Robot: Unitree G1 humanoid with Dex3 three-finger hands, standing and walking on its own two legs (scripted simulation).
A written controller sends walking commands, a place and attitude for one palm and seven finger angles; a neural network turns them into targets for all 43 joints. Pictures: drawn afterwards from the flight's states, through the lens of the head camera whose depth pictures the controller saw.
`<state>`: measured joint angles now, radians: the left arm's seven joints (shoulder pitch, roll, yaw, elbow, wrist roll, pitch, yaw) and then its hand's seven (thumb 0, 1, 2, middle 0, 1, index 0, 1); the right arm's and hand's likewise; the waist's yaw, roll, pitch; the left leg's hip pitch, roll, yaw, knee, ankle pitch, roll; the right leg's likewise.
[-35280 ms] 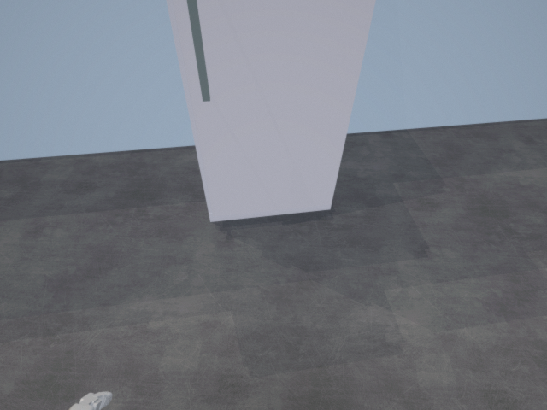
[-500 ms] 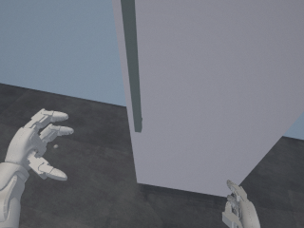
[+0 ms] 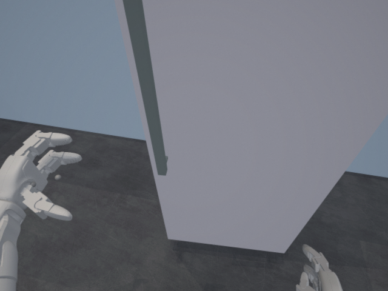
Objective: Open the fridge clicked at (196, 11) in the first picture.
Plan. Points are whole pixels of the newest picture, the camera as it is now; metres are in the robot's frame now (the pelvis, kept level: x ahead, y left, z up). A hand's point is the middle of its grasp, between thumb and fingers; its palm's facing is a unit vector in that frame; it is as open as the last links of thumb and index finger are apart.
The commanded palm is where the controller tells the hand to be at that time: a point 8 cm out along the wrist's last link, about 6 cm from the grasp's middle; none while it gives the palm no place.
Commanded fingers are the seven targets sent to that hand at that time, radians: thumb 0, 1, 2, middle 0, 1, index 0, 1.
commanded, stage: raise the hand to about handle height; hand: left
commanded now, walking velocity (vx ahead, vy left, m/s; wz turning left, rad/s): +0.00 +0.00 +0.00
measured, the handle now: (154, 105) +0.46 +0.13 +0.16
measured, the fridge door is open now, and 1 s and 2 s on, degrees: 5 5 5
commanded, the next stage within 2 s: move the hooked fingers beside the handle in 0.18 s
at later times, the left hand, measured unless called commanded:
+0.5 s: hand (64, 173) +0.28 +0.27 +0.13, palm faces -0.01 -1.00 -0.04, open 14.0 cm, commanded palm +0.26 +0.31 +0.14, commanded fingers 0.00 -0.50 0.30 -0.30 -1.20 -0.30 -1.20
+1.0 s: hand (88, 156) +0.33 +0.24 +0.13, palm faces -0.01 -1.00 -0.03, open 14.0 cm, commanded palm +0.30 +0.29 +0.14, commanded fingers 0.00 -0.50 0.30 -0.30 -1.20 -0.30 -1.20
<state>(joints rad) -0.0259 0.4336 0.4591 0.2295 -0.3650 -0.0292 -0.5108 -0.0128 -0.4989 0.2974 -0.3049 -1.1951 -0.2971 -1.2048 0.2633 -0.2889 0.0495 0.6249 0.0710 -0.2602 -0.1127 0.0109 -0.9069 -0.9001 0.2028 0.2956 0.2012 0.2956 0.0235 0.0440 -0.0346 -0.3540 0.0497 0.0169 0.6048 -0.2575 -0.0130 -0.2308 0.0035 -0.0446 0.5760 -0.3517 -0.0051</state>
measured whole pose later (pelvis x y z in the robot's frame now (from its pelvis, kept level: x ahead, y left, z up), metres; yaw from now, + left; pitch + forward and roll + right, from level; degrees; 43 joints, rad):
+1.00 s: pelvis +0.00 +0.01 +0.00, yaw +0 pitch +1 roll -1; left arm -0.21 0.37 0.33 0.32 -0.28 -0.01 -0.37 -0.01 -0.50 0.30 -0.30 -1.20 -0.30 -1.20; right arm 0.25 -0.26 0.06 0.64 0.07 -0.21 -0.12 0.01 -0.91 -0.90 0.20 0.30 0.20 0.30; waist 0.01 0.04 -0.03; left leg -0.36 0.03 0.03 0.59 -0.25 0.00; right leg -0.24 -0.01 -0.03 0.57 -0.34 0.01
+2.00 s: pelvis +0.01 +0.01 +0.00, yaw -1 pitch +5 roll -1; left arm -0.50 0.38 0.32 0.68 -0.24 -0.11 -0.33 -0.01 -0.50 0.30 -0.30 -1.20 -0.30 -1.20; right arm 0.30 -0.27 0.03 0.65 0.06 -0.10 -0.09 0.01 -0.91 -0.90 0.20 0.30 0.20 0.30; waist -0.04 0.03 -0.05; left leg -0.45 0.05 0.04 0.64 -0.28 -0.01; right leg -0.34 0.00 -0.02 0.62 -0.37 0.00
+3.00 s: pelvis +0.00 +0.00 +0.00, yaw -1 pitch +4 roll -1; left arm -0.47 0.30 0.24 0.60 -0.22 -0.12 -0.24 -0.01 -0.50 0.30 -0.30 -1.20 -0.30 -1.20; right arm 0.30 -0.26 0.04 0.65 0.06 -0.09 -0.07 0.01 -0.91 -0.90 0.20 0.30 0.20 0.30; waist -0.04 0.04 -0.05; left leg -0.44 0.05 0.04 0.64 -0.27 -0.01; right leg -0.33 0.00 -0.02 0.63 -0.37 0.00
